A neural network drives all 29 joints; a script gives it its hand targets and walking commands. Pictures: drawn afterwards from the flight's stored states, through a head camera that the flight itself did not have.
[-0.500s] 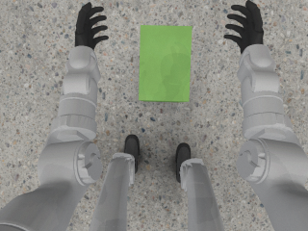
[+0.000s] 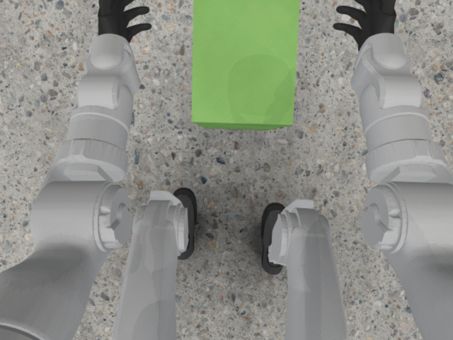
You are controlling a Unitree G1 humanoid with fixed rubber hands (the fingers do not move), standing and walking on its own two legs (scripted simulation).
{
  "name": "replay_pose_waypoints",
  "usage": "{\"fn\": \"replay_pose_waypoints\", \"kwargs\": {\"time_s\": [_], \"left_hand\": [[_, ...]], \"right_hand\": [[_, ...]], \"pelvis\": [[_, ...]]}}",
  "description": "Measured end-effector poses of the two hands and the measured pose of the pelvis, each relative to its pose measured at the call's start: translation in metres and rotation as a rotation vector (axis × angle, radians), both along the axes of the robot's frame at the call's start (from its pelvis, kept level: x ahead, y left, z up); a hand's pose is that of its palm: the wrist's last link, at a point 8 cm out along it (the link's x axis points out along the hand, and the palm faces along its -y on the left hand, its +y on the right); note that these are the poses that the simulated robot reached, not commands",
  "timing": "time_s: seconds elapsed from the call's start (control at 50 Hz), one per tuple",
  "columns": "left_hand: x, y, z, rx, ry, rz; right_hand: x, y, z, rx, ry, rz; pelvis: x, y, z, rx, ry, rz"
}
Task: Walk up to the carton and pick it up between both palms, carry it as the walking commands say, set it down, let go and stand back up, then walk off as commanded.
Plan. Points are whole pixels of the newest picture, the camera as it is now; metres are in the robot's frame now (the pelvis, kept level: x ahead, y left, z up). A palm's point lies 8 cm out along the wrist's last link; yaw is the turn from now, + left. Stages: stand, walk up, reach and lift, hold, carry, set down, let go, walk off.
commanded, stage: reach and lift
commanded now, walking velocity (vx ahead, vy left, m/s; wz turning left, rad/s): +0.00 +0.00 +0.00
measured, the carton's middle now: (240, 68) +0.55 +0.00 -0.36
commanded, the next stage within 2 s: none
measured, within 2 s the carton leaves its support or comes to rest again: neither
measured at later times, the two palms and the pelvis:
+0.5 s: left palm (150, 64) +0.53 +0.17 -0.27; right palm (331, 66) +0.54 -0.17 -0.27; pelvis -0.02 +0.00 -0.11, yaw +0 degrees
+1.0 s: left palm (154, 63) +0.53 +0.17 -0.29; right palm (326, 65) +0.54 -0.16 -0.28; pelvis -0.02 +0.00 -0.12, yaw +0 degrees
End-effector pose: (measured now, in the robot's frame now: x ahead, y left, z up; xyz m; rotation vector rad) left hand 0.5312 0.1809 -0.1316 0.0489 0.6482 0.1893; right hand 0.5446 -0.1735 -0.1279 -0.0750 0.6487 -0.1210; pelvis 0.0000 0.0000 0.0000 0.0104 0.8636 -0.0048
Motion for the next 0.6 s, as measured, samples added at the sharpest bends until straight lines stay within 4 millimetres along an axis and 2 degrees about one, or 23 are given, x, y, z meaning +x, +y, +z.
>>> {"fn": "replay_pose_waypoints", "kwargs": {"time_s": [0.32,0.48,0.6], "left_hand": [[-0.001,-0.007,-0.091,-0.014,0.040,-0.007],[-0.003,-0.008,-0.135,-0.018,0.065,-0.016],[-0.002,-0.007,-0.160,-0.020,0.073,-0.016]], "right_hand": [[-0.003,0.005,-0.090,0.009,0.035,0.012],[-0.007,0.005,-0.135,0.013,0.061,0.018],[-0.007,0.005,-0.161,0.018,0.067,0.020]], "pelvis": [[-0.016,-0.002,-0.074,0.010,-0.081,-0.005],[-0.021,-0.002,-0.103,0.010,-0.141,-0.004],[-0.024,-0.001,-0.120,0.008,-0.178,-0.005]]}}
